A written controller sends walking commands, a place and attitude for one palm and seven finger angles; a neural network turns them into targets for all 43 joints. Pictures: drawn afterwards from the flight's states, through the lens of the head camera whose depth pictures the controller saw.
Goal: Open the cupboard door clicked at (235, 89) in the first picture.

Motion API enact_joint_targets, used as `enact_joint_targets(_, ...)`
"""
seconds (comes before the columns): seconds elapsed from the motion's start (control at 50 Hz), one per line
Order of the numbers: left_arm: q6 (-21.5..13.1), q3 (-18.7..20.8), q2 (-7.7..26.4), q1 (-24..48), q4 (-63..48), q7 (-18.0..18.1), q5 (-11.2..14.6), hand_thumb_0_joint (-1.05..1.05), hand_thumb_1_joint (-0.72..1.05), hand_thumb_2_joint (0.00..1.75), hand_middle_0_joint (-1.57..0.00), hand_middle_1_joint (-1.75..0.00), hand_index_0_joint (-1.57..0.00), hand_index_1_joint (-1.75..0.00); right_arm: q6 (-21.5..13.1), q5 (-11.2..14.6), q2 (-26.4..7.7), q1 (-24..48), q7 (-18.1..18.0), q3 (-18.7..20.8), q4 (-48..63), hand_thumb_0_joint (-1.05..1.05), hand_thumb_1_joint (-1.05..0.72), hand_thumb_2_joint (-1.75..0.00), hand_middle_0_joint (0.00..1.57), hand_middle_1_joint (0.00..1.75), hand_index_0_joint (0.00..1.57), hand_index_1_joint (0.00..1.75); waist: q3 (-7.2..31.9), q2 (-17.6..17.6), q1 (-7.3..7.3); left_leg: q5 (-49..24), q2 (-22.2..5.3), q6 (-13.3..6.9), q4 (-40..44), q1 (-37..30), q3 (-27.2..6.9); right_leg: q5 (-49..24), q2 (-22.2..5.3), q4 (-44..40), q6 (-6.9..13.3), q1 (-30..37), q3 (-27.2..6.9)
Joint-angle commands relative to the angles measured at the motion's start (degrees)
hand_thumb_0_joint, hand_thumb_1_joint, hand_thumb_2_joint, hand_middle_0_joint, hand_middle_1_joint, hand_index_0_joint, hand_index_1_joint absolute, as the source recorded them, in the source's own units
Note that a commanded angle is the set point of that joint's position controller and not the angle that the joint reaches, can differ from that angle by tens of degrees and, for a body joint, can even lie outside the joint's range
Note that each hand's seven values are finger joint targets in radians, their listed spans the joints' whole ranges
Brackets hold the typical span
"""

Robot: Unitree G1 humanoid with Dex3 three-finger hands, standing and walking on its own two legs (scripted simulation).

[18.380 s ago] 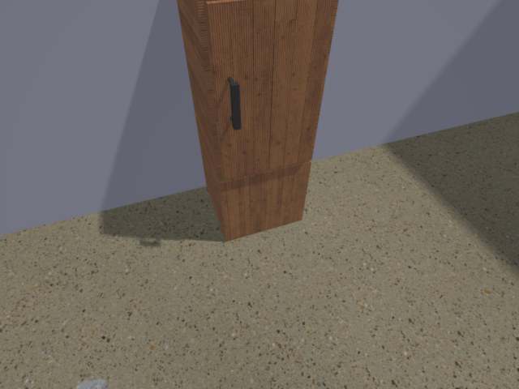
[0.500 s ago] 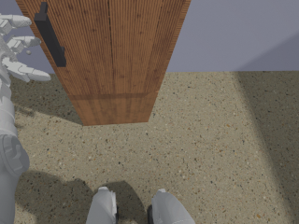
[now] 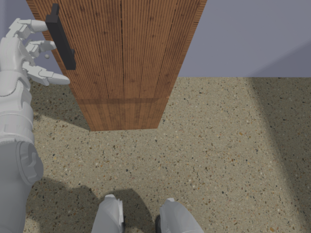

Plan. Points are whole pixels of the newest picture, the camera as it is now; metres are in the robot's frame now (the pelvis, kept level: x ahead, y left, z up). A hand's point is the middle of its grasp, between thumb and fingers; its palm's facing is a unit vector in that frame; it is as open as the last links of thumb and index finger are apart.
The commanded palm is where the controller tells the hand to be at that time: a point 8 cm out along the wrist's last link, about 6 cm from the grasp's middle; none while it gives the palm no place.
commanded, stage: slide the fingers in behind the handle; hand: left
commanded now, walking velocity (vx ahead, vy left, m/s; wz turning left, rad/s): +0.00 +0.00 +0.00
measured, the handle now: (64, 39) +0.57 +0.19 +0.08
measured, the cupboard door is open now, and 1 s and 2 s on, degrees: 0 0 0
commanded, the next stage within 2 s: close the thumb around the handle in 0.96 s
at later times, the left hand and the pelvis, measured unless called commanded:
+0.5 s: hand (54, 57) +0.52 +0.21 +0.07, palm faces +0.04 -1.00 -0.01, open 13.9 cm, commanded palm +0.51 +0.21 +0.07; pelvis +0.00 +0.01 +0.00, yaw +1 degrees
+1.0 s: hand (73, 54) +0.53 +0.17 +0.08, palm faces +0.04 -1.00 +0.01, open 13.6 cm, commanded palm +0.50 +0.21 +0.07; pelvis -0.01 +0.00 +0.00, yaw +0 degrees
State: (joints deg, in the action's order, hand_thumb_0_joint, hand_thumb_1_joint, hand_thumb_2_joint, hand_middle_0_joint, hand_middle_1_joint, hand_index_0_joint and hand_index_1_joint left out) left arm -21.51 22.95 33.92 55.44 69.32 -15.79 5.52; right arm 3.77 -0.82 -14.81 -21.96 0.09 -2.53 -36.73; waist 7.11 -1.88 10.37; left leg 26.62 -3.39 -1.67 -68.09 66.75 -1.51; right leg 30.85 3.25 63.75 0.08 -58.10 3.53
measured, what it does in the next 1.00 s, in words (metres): stands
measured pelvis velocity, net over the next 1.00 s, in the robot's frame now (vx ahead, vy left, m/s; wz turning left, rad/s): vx -0.01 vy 0.00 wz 0.01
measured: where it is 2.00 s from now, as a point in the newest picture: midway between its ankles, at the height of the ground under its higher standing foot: outside the picture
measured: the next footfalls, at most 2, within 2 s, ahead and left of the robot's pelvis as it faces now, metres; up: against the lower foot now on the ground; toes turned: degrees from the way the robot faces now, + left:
none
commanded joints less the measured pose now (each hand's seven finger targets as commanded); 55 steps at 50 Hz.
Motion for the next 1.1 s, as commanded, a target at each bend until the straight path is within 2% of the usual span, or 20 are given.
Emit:
enact_joint_targets(0.0,-4.06,-2.35,7.56,27.81,-12.22,-0.88,0.49,0.00,-0.50,0.30,-0.30,-1.20,-0.30,-1.20,-0.64,-0.40,-11.53,-10.98,-0.41,4.18,1.11,0.00,-0.90,-0.90,0.20,0.30,0.20,0.30,26.66,-9.86,3.28,-20.86,0.27,-0.18,6.17,-36.11,-4.78,-15.75,1.32,-8.30,1.67,-3.26,-0.40)
enact_joint_targets(0.06,-3.80,-0.15,10.49,27.57,-11.74,-0.30,0.24,0.00,-0.50,0.30,-0.30,-1.20,-0.30,-1.20,-0.56,-0.38,-11.75,-10.93,-0.45,4.15,1.30,0.00,-0.90,-0.90,0.20,0.30,0.20,0.30,27.55,-9.41,2.61,-20.12,0.45,-0.37,5.87,-34.02,-4.16,-15.98,1.19,-8.25,1.56,-1.55,-0.84)
enact_joint_targets(0.1,-4.39,-0.74,9.70,27.70,-13.35,-0.04,-0.10,0.00,-0.50,0.30,-0.30,-1.20,-0.30,-1.20,-0.69,-0.48,-11.43,-11.15,-0.27,4.20,1.34,0.00,-0.90,-0.90,0.20,0.30,0.20,0.30,28.98,-11.59,1.99,-22.13,0.46,-0.06,5.90,-36.16,-4.48,-16.81,1.23,-7.69,1.90,-1.80,-0.63)
enact_joint_targets(0.14,-4.20,-3.55,6.10,28.26,-12.47,0.23,-0.45,0.00,-0.50,0.30,-0.30,-1.20,-0.30,-1.20,-0.69,-0.55,-11.15,-10.77,0.02,4.26,1.09,0.00,-0.90,-0.90,0.20,0.30,0.20,0.30,27.47,-11.65,3.02,-20.88,0.35,0.06,5.79,-36.49,-4.76,-15.63,1.17,-7.90,1.74,-3.92,-0.31)
enact_joint_targets(0.22,-3.90,-2.90,6.76,29.21,-12.15,0.95,-0.57,0.00,-0.50,0.30,-0.30,-1.20,-0.30,-1.20,-0.63,-0.67,-11.57,-11.16,0.04,4.39,0.99,0.00,-0.90,-0.90,0.20,0.30,0.20,0.30,27.53,-11.08,3.14,-20.20,0.35,0.07,6.15,-36.33,-5.14,-14.97,1.15,-7.81,1.81,-4.19,-0.07)
enact_joint_targets(0.32,-3.66,-5.12,4.12,31.39,-12.46,1.52,-0.68,0.00,-0.50,0.30,-0.30,-1.20,-0.30,-1.20,-0.81,-0.82,-11.50,-11.07,0.17,4.47,0.69,0.00,-0.90,-0.90,0.20,0.30,0.20,0.30,26.98,-11.43,4.02,-18.79,0.36,0.12,6.21,-36.60,-5.47,-14.07,1.03,-7.70,1.82,-5.70,0.09)
enact_joint_targets(0.38,-3.44,-8.86,-0.86,31.87,-12.17,1.95,-0.91,0.00,-0.50,0.30,-0.30,-1.20,-0.30,-1.20,-1.02,-1.02,-11.07,-10.90,0.53,4.67,0.63,0.00,-0.90,-0.90,0.20,0.30,0.20,0.30,26.91,-11.46,4.75,-17.19,0.53,0.24,6.27,-37.19,-5.95,-12.98,0.97,-7.69,1.86,-7.22,0.43)
enact_joint_targets(0.48,-3.90,-11.13,-4.32,33.13,-13.65,3.71,-1.24,0.00,-0.50,0.30,-0.30,-1.20,-0.30,-1.20,-1.42,-1.57,-11.08,-11.20,1.07,5.11,-0.05,0.00,-0.90,-0.90,0.20,0.30,0.20,0.30,27.98,-12.88,4.90,-17.47,0.30,0.83,6.69,-40.39,-7.22,-12.79,0.85,-7.31,2.17,-9.29,1.03)
enact_joint_targets(0.54,-3.76,-9.07,-3.34,34.13,-13.57,5.38,-0.66,0.00,-0.50,0.30,-0.30,-1.20,-0.30,-1.20,-1.50,-1.62,-11.05,-11.23,1.11,5.07,0.04,0.00,-0.90,-0.90,0.20,0.30,0.20,0.30,29.26,-12.75,4.30,-18.37,0.48,0.96,6.68,-40.42,-7.45,-13.36,0.90,-6.81,2.30,-8.38,1.20)
enact_joint_targets(0.56,-3.89,-6.50,0.06,34.19,-12.62,6.31,-0.91,0.00,-0.50,0.30,-0.30,-1.20,-0.30,-1.20,-1.39,-1.73,-11.51,-11.41,1.02,4.87,-0.09,0.00,-0.90,-0.90,0.20,0.30,0.20,0.30,28.11,-11.17,4.07,-17.41,0.37,0.99,7.09,-38.94,-7.61,-12.90,0.81,-6.86,2.26,-7.69,1.24)
enact_joint_targets(0.62,-5.15,-5.13,3.00,36.63,-13.41,8.45,-3.05,0.00,-0.50,0.30,-0.30,-1.20,-0.30,-1.20,-1.57,-1.97,-11.31,-11.39,1.17,4.44,0.33,0.00,-0.90,-0.90,0.20,0.30,0.20,0.30,28.90,-12.16,4.02,-17.17,0.65,0.56,6.65,-37.60,-7.07,-12.40,0.72,-6.49,2.09,-7.31,0.65)
enact_joint_targets(0.64,-5.49,-7.14,0.75,36.27,-13.02,8.76,-3.78,0.00,-0.50,0.30,-0.30,-1.20,-0.30,-1.20,-1.63,-1.95,-10.86,-11.20,1.39,4.45,0.46,0.00,-0.90,-0.90,0.20,0.30,0.20,0.30,28.30,-12.96,4.35,-16.97,0.72,0.58,6.52,-37.76,-6.94,-12.31,0.74,-6.55,2.13,-7.91,0.66)
enact_joint_targets(0.68,-6.04,-6.94,1.06,35.33,-12.34,8.98,-4.37,0.00,-0.50,0.30,-0.30,-1.20,-0.30,-1.20,-1.57,-2.13,-11.05,-11.04,1.53,4.45,0.52,0.00,-0.90,-0.90,0.20,0.30,0.20,0.30,27.42,-12.33,4.37,-15.46,0.68,0.64,6.85,-37.31,-7.03,-11.75,0.71,-6.81,2.11,-7.54,0.64)
enact_joint_targets(0.72,-7.00,-5.98,2.31,35.42,-14.90,8.57,-4.00,0.00,-0.50,0.30,-0.30,-1.20,-0.30,-1.20,-1.48,-2.09,-11.33,-11.17,1.47,4.65,0.88,0.00,-0.90,-0.90,0.20,0.30,0.20,0.30,30.99,-13.00,3.80,-18.30,0.51,0.74,6.78,-39.87,-7.14,-13.07,0.79,-6.64,2.26,-6.54,0.56)
enact_joint_targets(0.74,-7.10,-7.59,-0.14,34.18,-15.13,8.00,-3.52,0.00,-0.50,0.30,-0.30,-1.20,-0.30,-1.20,-1.40,-1.93,-10.95,-11.00,1.54,4.74,1.08,0.00,-0.90,-0.90,0.20,0.30,0.20,0.30,31.83,-12.39,3.65,-19.46,0.58,0.80,6.83,-40.65,-6.97,-13.74,0.95,-6.84,2.31,-5.59,0.68)
enact_joint_targets(0.8,-6.63,-7.36,-1.07,32.99,-14.09,6.89,-1.59,0.00,-0.50,0.30,-0.30,-1.20,-0.30,-1.20,-1.43,-1.75,-11.06,-11.14,1.44,4.76,0.89,0.00,-0.90,-0.90,0.20,0.30,0.20,0.30,30.56,-10.97,3.96,-19.44,0.57,0.63,7.05,-40.16,-6.74,-14.13,1.23,-7.35,2.26,-4.58,0.81)
enact_joint_targets(0.84,-5.66,-5.47,0.24,30.77,-11.72,7.07,-0.97,0.00,-0.50,0.30,-0.30,-1.20,-0.30,-1.20,-1.11,-1.33,-11.07,-10.86,1.30,4.67,0.96,0.00,-0.90,-0.90,0.20,0.30,0.20,0.30,29.22,-9.45,2.97,-18.80,0.74,0.70,7.55,-38.28,-6.25,-13.99,1.28,-7.82,2.09,-3.23,0.77)
enact_joint_targets(0.9,-4.11,1.72,8.48,26.56,-6.36,8.65,-1.57,0.00,-0.50,0.30,-0.30,-1.20,-0.30,-1.20,-0.86,-1.38,-11.54,-11.31,0.88,3.81,1.49,0.00,-0.90,-0.90,0.20,0.30,0.20,0.30,24.66,-5.17,1.64,-15.48,1.39,-0.37,7.14,-29.29,-4.17,-13.20,1.15,-8.26,1.64,0.36,-0.23)
enact_joint_targets(0.94,-4.30,-1.27,6.40,28.38,-7.56,8.95,-2.82,0.00,-0.50,0.30,-0.30,-1.20,-0.30,-1.20,-0.80,-1.13,-10.82,-10.72,1.00,3.66,2.34,0.00,-0.90,-0.90,0.20,0.30,0.20,0.30,22.75,-4.61,2.93,-13.99,1.56,-0.79,6.87,-26.93,-3.23,-12.97,1.00,-8.66,1.19,0.59,-0.86)
enact_joint_targets(1.08,-6.24,-0.21,7.70,24.99,-11.20,6.41,-2.03,0.00,-0.39,0.35,-0.31,-1.21,-0.31,-1.21,-0.56,-0.94,-10.66,-10.25,0.99,3.98,3.50,0.00,-0.90,-0.90,0.20,0.30,0.20,0.30,27.48,-5.94,1.32,-16.77,1.72,-0.79,5.91,-27.50,-1.90,-16.94,1.07,-8.20,1.13,4.80,-1.93)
